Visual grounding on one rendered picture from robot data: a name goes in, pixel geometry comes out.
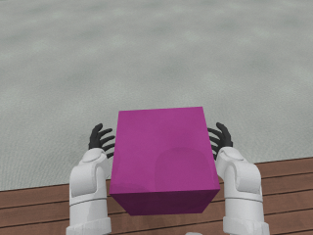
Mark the left robot forearm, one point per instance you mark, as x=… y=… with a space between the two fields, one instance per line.
x=88 y=211

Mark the carton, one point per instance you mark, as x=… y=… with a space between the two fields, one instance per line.
x=163 y=162

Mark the left robot hand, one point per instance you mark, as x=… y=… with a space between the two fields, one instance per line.
x=95 y=141

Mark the right robot forearm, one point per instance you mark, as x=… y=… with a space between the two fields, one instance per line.
x=244 y=213

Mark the right robot hand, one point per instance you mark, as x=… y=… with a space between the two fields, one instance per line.
x=224 y=138

